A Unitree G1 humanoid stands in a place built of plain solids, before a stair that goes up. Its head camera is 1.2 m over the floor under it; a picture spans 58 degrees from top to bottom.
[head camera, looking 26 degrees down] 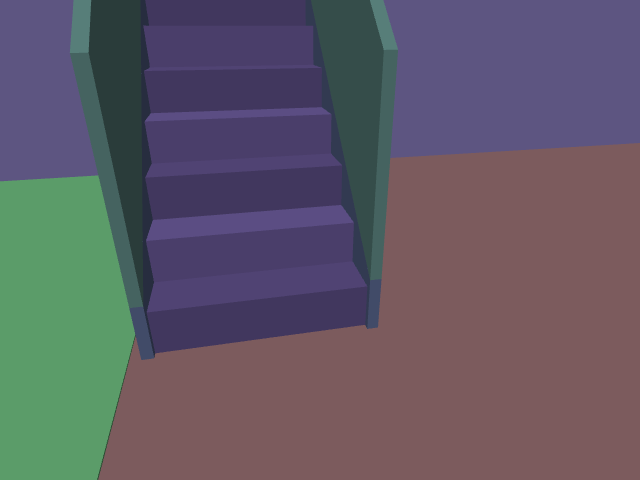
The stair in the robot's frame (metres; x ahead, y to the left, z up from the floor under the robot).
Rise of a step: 0.20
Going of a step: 0.23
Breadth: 0.91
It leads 12 degrees to the left of straight ahead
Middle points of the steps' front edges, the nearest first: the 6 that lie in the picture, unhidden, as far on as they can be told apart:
1.49 0.24 0.20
1.72 0.29 0.41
1.94 0.33 0.61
2.16 0.38 0.81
2.38 0.43 1.01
2.61 0.48 1.22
